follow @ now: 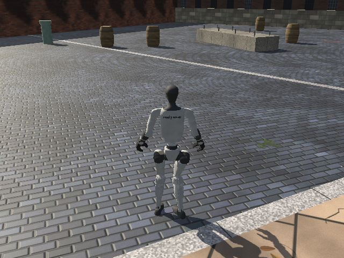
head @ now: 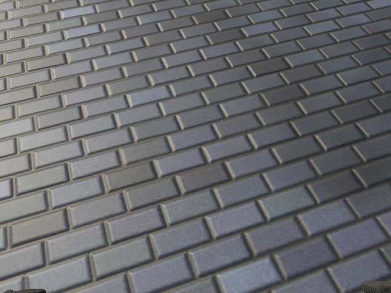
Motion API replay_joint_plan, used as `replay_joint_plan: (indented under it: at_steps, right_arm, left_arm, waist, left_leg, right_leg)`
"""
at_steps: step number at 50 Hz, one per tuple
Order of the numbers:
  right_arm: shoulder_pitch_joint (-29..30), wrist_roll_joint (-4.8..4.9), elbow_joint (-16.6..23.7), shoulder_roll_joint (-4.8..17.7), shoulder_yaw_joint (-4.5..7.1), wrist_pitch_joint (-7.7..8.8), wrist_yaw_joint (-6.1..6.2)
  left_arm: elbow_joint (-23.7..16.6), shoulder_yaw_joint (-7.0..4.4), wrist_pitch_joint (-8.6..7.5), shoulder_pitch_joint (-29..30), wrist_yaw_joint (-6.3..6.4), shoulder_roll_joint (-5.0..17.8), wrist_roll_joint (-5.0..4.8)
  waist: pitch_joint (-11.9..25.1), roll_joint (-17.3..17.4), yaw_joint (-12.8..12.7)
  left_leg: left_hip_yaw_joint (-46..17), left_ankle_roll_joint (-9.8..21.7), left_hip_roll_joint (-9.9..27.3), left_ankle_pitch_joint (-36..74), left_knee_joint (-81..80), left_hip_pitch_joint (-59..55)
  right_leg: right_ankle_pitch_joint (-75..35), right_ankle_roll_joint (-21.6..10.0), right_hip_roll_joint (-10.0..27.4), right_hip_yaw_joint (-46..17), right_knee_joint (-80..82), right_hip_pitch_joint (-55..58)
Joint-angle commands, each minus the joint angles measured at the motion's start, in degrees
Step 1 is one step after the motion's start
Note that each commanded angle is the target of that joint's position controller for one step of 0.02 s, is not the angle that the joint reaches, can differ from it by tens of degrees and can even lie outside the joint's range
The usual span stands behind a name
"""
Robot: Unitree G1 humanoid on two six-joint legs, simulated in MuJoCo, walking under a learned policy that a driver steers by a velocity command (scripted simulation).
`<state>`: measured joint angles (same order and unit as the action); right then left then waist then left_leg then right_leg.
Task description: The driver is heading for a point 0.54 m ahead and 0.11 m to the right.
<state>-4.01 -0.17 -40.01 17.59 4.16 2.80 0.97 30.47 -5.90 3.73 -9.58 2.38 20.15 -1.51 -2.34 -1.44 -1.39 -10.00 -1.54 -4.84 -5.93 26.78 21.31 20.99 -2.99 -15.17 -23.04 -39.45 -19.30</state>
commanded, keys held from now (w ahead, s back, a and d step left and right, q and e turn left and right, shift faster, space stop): e+shift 0.38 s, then shift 0.18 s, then w+shift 0.32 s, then w+q+shift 0.08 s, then q+shift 0.04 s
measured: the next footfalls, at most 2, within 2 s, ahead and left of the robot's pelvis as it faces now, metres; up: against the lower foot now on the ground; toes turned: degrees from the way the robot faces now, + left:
right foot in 0.42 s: -0.01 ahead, -0.13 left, +0.00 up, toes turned -29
left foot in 0.94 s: +0.22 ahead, +0.00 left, +0.00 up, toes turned -29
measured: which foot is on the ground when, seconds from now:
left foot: down 0.00-0.42, up 0.44-0.92, down 0.94-1.00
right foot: up 0.00-0.40, down 0.42-0.94, up 0.96-1.00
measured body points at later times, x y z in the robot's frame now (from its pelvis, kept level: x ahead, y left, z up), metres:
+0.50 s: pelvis +0.00 -0.01 +0.00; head +0.03 -0.06 +0.45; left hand +0.27 +0.17 -0.07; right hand +0.01 -0.34 -0.12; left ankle +0.07 +0.13 -0.68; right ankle -0.04 -0.11 -0.73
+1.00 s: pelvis +0.14 -0.05 +0.00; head +0.15 -0.03 +0.45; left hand +0.35 +0.15 -0.12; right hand +0.10 -0.35 -0.09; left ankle +0.18 +0.02 -0.73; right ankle -0.03 -0.10 -0.69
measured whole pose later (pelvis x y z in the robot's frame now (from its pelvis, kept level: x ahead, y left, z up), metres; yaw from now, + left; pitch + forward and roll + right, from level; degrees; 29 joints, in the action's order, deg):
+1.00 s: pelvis +0.14 -0.05 +0.00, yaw -31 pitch +3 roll +0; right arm -13.7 -2.0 -41.8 16.6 2.8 2.9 -2.5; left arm 41.6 -3.0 -2.4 -19.8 -1.1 17.6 3.0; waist 3.6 -2.2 0.6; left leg 3.3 3.4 -1.3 -17.2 32.8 19.4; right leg 24.4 -3.6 -0.4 -2.7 -48.1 -15.1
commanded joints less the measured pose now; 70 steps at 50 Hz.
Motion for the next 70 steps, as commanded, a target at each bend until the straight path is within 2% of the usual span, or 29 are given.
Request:
replay_joint_plan:
  at_steps: [1,3,6,14,20,21,22,23,24,25,29,32,39,40,43,46,47,48,49,50,51,52,56,60,65,67,68,69,70]
  right_arm:
    - [-1.04,-2.07,4.88,8.97,2.74,-0.14,0.3]
    - [2.99,-0.9,6.66,4.43,1.63,-1.07,1.26]
    - [3.39,-0.81,6.89,4.95,1.05,-2.61,2.69]
    - [0.08,-0.9,4.74,8.41,2.79,-3.37,1.94]
    - [0.45,1.53,3.08,8.77,3.64,-2.68,0.04]
    - [-1.95,1.87,1.84,6.67,3.17,-2.71,-0.19]
    - [-3.97,0.76,1.67,3.67,2.35,-2.9,-0.72]
    - [-1.45,-1.58,5.93,2.04,1.36,-2.73,-0.64]
    - [4.59,-0.83,6.4,5.19,2.26,-2.46,0.01]
    - [5.01,0.61,6.15,5.73,2.45,-2.68,0.43]
    - [-3.31,-0.24,1.97,5.93,2.67,-3.42,0.54]
    - [-0.36,1.24,2.72,5.16,2.02,-1.8,-1.34]
    - [2.16,1.63,3.21,3.72,0.84,1.77,-2.72]
    - [0.84,-3.62,2.42,2.81,0.27,-0.98,-4.19]
    - [1.06,-1.56,3.62,3.35,0.21,-2.03,-5.16]
    - [-9.54,-1.58,0.68,4.2,0.24,-0.84,-4.06]
    - [-20.18,-1.65,-3.0,6.31,0.95,-0.11,-3.26]
    - [-31.1,-2.54,-4.94,11.91,1.89,0.49,-2.52]
    - [-27.75,-1.9,-3.52,16.06,2.67,0.49,-2.8]
    - [-22.48,-1.89,-1.98,12.47,2.32,0.33,-2.7]
    - [-19.91,-1.4,-1.3,9.7,1.67,0.6,-2.65]
    - [-19.34,1.76,0.32,7.45,0.85,2.21,-2.46]
    - [-17.73,1.67,-0.43,6.36,0.55,1.54,-0.54]
    - [-19.3,2.27,-1.26,8.87,1.97,-0.96,1.6]
    - [-15.86,2.82,0.77,8.9,3.11,-2.67,2.73]
    - [-12.11,2.19,3.74,6.08,2.45,-2.77,2.17]
    - [-17.04,-0.51,4.54,-1.0,0.37,-2.87,1.71]
    - [-30.97,1.34,4.35,0.88,-0.11,-2.93,1.11]
    - [-31.22,1.71,1.34,6.96,1.19,-3.83,1.14]
  left_arm:
    - [-4.64,-1.55,-1.32,-5.43,-1.4,7.63,0.26]
    - [-1.81,-2.6,-0.74,-4.57,-1.55,10.59,-0.32]
    - [-1.89,-0.98,0.13,-5.23,-1.47,6.38,-0.12]
    - [-3.83,0.55,-0.61,-0.45,-1.78,2.65,0.26]
    - [-1.72,-0.63,0.67,-4.77,-2.85,2.85,0.29]
    - [-0.22,-1.43,0.66,-8.26,-2.42,3.91,0.55]
    - [0.28,-3.03,0.22,-11.56,-1.64,9.19,0.47]
    - [-1.84,-3.54,-0.66,-8.93,-1.15,15.53,1.82]
    - [-2.44,-2.89,-2.21,-9.45,-1.77,11.86,3.79]
    - [-1.48,-1.84,-3.24,-7.45,-1.89,10.02,3.97]
    - [-0.6,0.6,-3.64,-1.56,-0.66,4.08,1.31]
    - [1.48,0.81,-5.01,-5.97,-1.11,4.59,1.29]
    - [3.74,0.23,-7.51,-7.98,-1.68,6.7,0.46]
    - [5.08,0.34,-6.83,-11.0,-3.09,6.87,3.7]
    - [5.35,0.41,-6.44,-8.64,-4.42,6.45,3.13]
    - [5.76,0.53,-6.77,-5.51,-3.73,5.94,3.14]
    - [5.75,1.35,-7.16,-4.51,-3.34,3.46,4.32]
    - [3.54,2.9,-7.78,-0.75,-3.01,-1.37,5.44]
    - [0.27,2.92,-8.63,-2.29,-3.33,-1.23,4.6]
    - [2.51,2.36,-8.73,-3.22,-3.41,2.36,5.43]
    - [3.59,2.12,-9.09,-1.85,-3.92,3.28,5.31]
    - [1.97,2.15,-11.38,-0.68,-3.21,1.94,-0.37]
    - [0.93,2.02,-11.35,3.6,-3.04,1.19,2.55]
    - [-1.2,3.34,-10.38,12.5,-3.45,-2.63,1.87]
    - [0.01,0.8,-9.92,10.08,-3.27,2.98,0.74]
    - [2.81,0.03,-10.04,-2.16,-2.25,4.98,2.33]
    - [2.9,0.47,-9.48,-4.46,-1.66,6.76,2.8]
    - [3.81,0.52,-8.76,-3.38,-2.28,7.21,3.6]
    - [1.39,0.92,-8.2,2.3,-2.26,3.33,3.24]
  waist:
    - [12.6,16.84,-1.64]
    - [7.5,9.17,-0.98]
    - [3.72,7.17,-0.35]
    - [8.02,10.35,2.91]
    - [8.3,9.71,-0.28]
    - [8.45,6.43,-1.31]
    - [6.87,-7.44,-1.19]
    - [7.65,-21.83,0.89]
    - [12.2,-13.26,-4.73]
    - [9.62,-10.13,-2.85]
    - [10.91,-7.04,1.8]
    - [6.42,-8.8,-0.7]
    - [0.56,-6.87,-1.94]
    - [2.07,-7.54,-2.52]
    - [-1.12,-7.81,-1.33]
    - [0.07,-2.19,4.71]
    - [2.87,4.06,9.19]
    - [5.54,18.25,13.56]
    - [4.02,24.76,8.74]
    - [1.58,10.53,6.07]
    - [0.2,4.55,5.08]
    - [-0.05,5.25,4.79]
    - [1.09,5.34,1.41]
    - [1.66,7.22,2.97]
    - [5.92,9.67,0.45]
    - [16.1,7.03,-4.9]
    - [22.27,-6.33,-1.8]
    - [30.77,-20.01,4.65]
    - [27.15,-10.58,4.38]
  left_leg:
    - [-26.28,17.67,28.61,17.78,-7.66,-19.41]
    - [-13.82,13.83,20.74,3.76,-7.54,-14.41]
    - [-3.1,12.21,16.37,3.81,-9.54,-9.11]
    - [7.27,14.15,21.06,6.46,-10.37,-15.52]
    - [14.1,8.98,22.8,3.63,-3.29,-12.02]
    - [16.46,5.71,20.57,0.94,2.91,-7.45]
    - [21.61,0.31,14.63,-13.79,17.95,5.76]
    - [18.84,-3.65,7.12,-32.92,33.38,22.93]
    - [9.61,-2.59,6.77,-32.24,42.01,22.26]
    - [8.22,-1.04,7.74,-26.99,43.25,21.85]
    - [9.61,-1.79,7.79,-11.45,41.4,15.04]
    - [9.77,-1.0,8.13,-5.86,30.39,19.08]
    - [9.4,0.64,8.24,-4.32,12.73,15.38]
    - [13.71,0.06,6.5,-6.54,11.8,11.5]
    - [14.81,1.42,6.37,-8.45,8.04,3.71]
    - [16.16,4.57,5.37,-10.19,2.86,-10.75]
    - [12.25,5.78,6.24,-14.97,1.65,-22.52]
    - [-7.21,8.09,18.4,-33.57,-7.44,-28.98]
    - [-39.52,14.14,24.96,-43.58,-20.97,-33.45]
    - [-35.57,16.64,26.14,-40.78,-19.21,-32.64]
    - [-26.57,16.51,22.99,-26.1,-15.79,-28.3]
    - [-22.87,18.84,20.32,-13.91,-15.51,-28.0]
    - [-8.06,15.29,14.15,24.22,-11.87,-21.02]
    - [-3.3,10.52,7.93,28.05,-9.09,-8.99]
    - [-12.02,5.6,8.28,22.14,-1.49,-11.05]
    - [-10.44,2.13,3.61,17.64,16.16,-9.53]
    - [-4.26,0.49,-2.66,-26.59,30.57,0.52]
    - [-3.47,-0.81,-3.62,-39.01,47.96,10.47]
    - [-3.24,-2.45,1.69,-31.68,52.92,11.19]
  right_leg:
    - [17.8,5.08,5.81,7.42,-24.33,-15.17]
    - [7.79,7.19,10.54,10.7,-31.42,-16.95]
    - [1.21,8.17,13.41,17.83,-36.09,-17.99]
    - [-0.95,8.48,21.07,23.01,-18.12,-13.53]
    - [-4.86,2.74,17.96,27.94,4.83,2.27]
    - [-8.6,0.55,15.98,26.69,11.08,9.67]
    - [-25.83,-3.93,24.31,12.51,17.6,19.03]
    - [-41.47,-15.15,38.17,-6.81,16.5,21.74]
    - [-36.52,-18.23,38.47,-6.12,19.23,17.71]
    - [-30.47,-14.9,35.25,-0.66,19.64,15.11]
    - [-17.71,-8.7,27.24,9.41,20.16,11.31]
    - [12.72,-9.01,28.36,2.91,28.08,13.33]
    - [10.21,-9.8,30.14,3.62,30.27,11.38]
    - [14.23,-8.58,26.6,6.12,31.82,10.24]
    - [13.99,-8.09,26.21,7.03,31.64,3.81]
    - [12.85,-7.29,26.06,10.78,24.92,-1.26]
    - [5.45,-6.13,22.63,15.98,11.65,-6.95]
    - [1.15,-3.45,17.14,24.5,-13.75,-15.39]
    - [8.13,-1.51,8.75,22.45,-24.15,-33.56]
    - [2.86,-1.3,14.49,19.03,-29.83,-36.35]
    - [-2.73,-0.44,16.85,19.02,-28.73,-33.22]
    - [-2.87,0.56,17.15,17.38,-28.84,-33.28]
    - [-8.32,5.25,15.74,20.41,-16.55,-25.6]
    - [-20.0,6.58,9.21,23.05,3.33,-11.28]
    - [-24.24,4.75,9.62,17.19,14.32,2.21]
    - [-32.45,0.64,16.97,14.39,17.75,20.47]
    - [-56.53,-2.78,29.9,3.91,10.74,34.11]
    - [-54.37,-15.66,44.41,-19.41,12.61,42.11]
    - [-39.91,-15.47,40.55,-17.31,15.82,34.64]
